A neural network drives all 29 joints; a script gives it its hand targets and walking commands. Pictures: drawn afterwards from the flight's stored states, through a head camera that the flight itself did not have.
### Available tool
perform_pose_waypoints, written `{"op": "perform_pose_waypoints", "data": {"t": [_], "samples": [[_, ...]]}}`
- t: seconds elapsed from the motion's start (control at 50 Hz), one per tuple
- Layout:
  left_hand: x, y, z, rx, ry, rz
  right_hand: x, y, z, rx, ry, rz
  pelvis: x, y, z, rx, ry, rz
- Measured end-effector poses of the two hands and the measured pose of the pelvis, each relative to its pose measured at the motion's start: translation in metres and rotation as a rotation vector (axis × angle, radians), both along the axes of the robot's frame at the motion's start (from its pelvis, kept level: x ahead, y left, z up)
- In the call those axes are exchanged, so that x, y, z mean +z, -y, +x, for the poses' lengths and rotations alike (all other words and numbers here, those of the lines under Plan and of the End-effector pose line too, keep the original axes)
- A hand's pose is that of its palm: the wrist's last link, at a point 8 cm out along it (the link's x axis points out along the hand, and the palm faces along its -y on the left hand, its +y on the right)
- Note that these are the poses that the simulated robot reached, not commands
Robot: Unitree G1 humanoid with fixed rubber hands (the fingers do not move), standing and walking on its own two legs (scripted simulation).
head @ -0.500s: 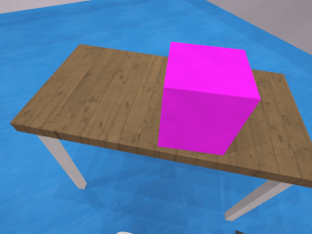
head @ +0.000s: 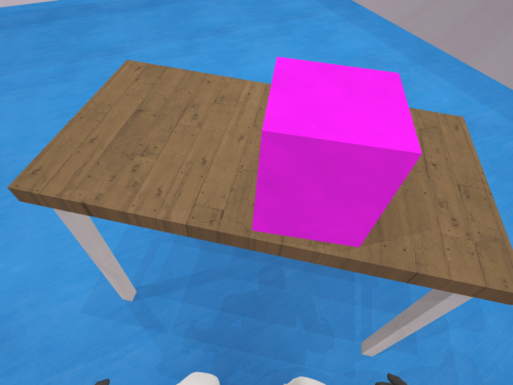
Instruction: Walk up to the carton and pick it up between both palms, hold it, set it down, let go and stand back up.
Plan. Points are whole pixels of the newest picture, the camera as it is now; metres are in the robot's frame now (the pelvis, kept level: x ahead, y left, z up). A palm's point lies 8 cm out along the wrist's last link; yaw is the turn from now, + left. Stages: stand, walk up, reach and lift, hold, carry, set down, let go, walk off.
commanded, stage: walk up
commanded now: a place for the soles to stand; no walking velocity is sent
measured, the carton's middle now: (320, 157) +0.47 -0.10 +0.08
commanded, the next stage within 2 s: reach and lift in 0.44 s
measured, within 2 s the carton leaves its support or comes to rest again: neither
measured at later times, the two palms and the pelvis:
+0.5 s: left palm out of the picture +0.06 +0.26 -0.12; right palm out of the picture +0.09 -0.26 -0.11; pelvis +0.00 -0.01 +0.00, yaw -1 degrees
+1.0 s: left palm (110, 368) +0.15 +0.22 -0.07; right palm out of the picture +0.11 -0.26 -0.06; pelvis -0.01 -0.02 +0.01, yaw -7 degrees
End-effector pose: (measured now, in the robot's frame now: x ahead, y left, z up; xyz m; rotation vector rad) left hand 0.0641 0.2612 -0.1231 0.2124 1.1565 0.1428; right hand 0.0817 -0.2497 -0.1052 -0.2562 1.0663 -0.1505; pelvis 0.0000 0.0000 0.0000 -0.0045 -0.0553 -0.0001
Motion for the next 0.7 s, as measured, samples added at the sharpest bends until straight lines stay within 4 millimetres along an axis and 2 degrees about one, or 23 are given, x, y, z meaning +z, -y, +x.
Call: {"op": "perform_pose_waypoints", "data": {"t": [0.24, 0.34, 0.48, 0.54, 0.6, 0.66, 0.7], "samples": [[0.001, 0.001, -0.015, 0.016, -0.019, 0.01, -0.001, 0.006, -0.001, -0.003, 0.002, -0.001, 0.0, 0.004, -0.002, 0.008, 0.005, -0.006], [-0.002, -0.001, -0.015, 0.018, -0.027, 0.008, -0.001, 0.005, -0.003, -0.002, -0.001, -0.003, -0.001, 0.004, -0.002, 0.004, 0.006, -0.001], [0.004, 0.0, -0.012, 0.029, -0.03, 0.02, 0.0, 0.009, 0.002, 0.016, -0.002, -0.009, 0.002, 0.009, 0.0, -0.01, -0.029, 0.004], [-0.005, -0.005, 0.009, 0.064, -0.085, 0.056, -0.02, 0.013, 0.017, 0.016, 0.014, 0.0, -0.012, 0.012, -0.007, -0.042, -0.074, 0.018], [-0.006, -0.001, 0.048, 0.039, -0.055, 0.074, -0.03, 0.008, 0.038, 0.024, 0.078, 0.029, -0.025, 0.015, -0.016, -0.068, -0.065, 0.023], [0.008, 0.013, 0.085, -0.008, 0.055, 0.065, -0.02, -0.001, 0.049, 0.022, 0.177, 0.061, -0.024, 0.02, -0.021, -0.082, -0.026, 0.027], [0.022, 0.026, 0.1, -0.036, 0.118, 0.048, -0.007, -0.005, 0.048, 0.01, 0.219, 0.077, -0.017, 0.023, -0.021, -0.087, -0.004, 0.028]]}}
